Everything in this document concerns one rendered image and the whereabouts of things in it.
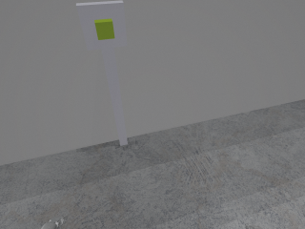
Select robot left hand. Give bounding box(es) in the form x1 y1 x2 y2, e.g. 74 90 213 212
41 216 68 229

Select button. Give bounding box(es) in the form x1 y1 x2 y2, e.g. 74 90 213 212
94 18 115 40

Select panel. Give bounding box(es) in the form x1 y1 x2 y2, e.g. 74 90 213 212
76 0 128 146

